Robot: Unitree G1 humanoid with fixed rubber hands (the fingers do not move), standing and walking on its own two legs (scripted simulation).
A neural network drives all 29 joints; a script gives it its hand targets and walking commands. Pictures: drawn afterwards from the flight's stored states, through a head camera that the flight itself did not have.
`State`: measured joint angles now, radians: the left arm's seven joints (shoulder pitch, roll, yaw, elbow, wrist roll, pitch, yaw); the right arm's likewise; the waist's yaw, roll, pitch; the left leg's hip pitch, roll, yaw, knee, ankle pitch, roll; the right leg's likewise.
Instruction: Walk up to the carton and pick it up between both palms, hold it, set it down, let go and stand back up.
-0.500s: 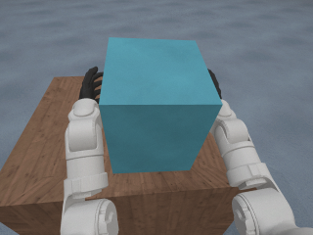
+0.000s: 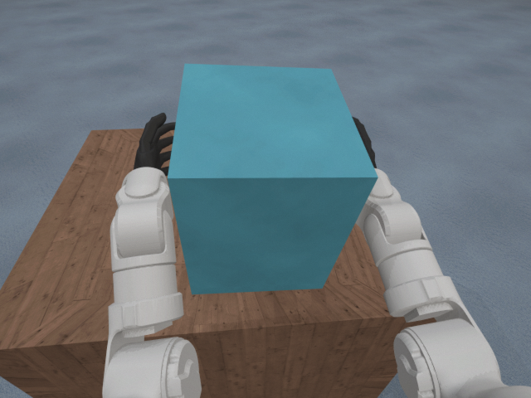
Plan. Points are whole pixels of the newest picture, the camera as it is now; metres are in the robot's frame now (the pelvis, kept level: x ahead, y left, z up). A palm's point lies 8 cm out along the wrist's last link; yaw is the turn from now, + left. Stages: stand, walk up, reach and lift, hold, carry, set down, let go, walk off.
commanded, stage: hold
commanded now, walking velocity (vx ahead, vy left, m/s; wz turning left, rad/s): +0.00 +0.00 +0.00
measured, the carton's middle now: (259, 185) +0.36 +0.01 +0.17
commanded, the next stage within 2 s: none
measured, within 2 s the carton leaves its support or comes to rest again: neither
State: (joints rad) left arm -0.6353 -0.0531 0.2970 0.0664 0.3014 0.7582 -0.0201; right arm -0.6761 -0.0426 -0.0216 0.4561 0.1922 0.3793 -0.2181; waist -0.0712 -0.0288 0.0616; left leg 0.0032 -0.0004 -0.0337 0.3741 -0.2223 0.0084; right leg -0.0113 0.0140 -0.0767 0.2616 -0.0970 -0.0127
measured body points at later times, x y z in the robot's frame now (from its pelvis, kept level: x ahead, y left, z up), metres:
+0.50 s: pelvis +0.00 +0.00 +0.00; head -0.04 +0.02 +0.45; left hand +0.38 +0.15 +0.21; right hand +0.38 -0.15 +0.19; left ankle +0.00 +0.11 -0.75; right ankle +0.04 -0.11 -0.75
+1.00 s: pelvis -0.01 +0.00 +0.00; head -0.04 +0.02 +0.45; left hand +0.38 +0.15 +0.21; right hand +0.38 -0.15 +0.19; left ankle +0.00 +0.11 -0.75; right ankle +0.04 -0.11 -0.75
